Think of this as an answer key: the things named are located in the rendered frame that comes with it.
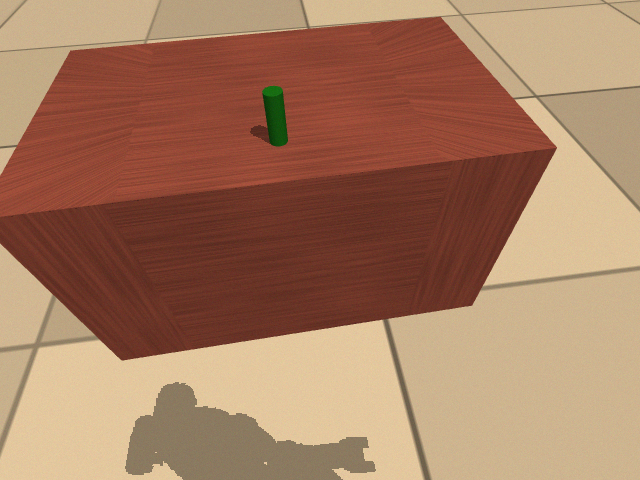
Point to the can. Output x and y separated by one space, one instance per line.
275 115

